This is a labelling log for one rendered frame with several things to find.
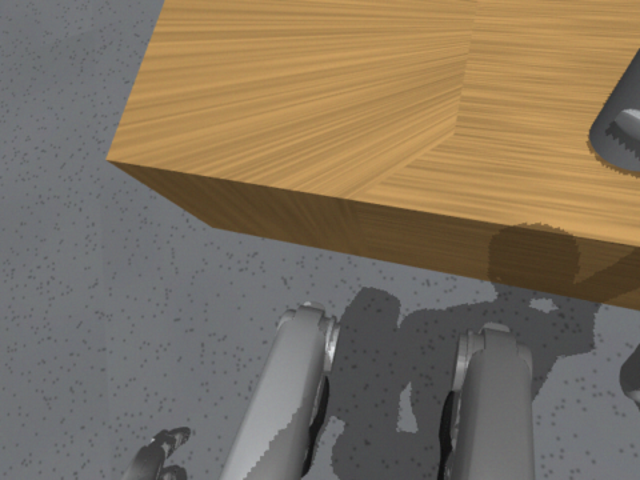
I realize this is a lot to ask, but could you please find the bottle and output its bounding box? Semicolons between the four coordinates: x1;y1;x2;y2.
589;48;640;172

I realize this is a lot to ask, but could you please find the right robot hand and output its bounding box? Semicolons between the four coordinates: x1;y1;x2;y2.
615;109;640;143

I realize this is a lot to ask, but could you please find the right robot arm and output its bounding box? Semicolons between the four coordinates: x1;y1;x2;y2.
619;343;640;411

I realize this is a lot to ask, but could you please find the right robot foot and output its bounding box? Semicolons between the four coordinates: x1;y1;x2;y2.
437;391;455;480

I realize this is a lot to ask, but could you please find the left robot hand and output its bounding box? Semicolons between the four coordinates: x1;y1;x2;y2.
120;427;191;480

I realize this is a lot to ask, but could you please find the left robot foot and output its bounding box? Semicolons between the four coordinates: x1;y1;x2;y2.
301;376;329;478

